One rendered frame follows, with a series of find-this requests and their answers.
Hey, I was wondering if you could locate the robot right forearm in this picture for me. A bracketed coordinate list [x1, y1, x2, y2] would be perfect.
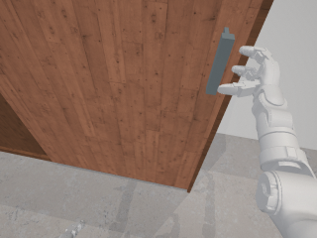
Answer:
[252, 84, 317, 180]

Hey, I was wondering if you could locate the right robot hand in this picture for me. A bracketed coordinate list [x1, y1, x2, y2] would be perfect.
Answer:
[217, 46, 280, 98]

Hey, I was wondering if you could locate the left robot hand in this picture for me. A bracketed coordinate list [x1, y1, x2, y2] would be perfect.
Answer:
[59, 220, 85, 238]

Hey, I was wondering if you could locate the handle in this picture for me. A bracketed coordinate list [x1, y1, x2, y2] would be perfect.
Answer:
[205, 27, 235, 95]

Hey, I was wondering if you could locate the robot right upper arm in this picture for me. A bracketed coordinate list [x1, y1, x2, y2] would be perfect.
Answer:
[255, 170, 317, 238]

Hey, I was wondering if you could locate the wardrobe door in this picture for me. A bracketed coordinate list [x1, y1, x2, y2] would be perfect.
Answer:
[0, 0, 264, 189]
[0, 93, 47, 155]

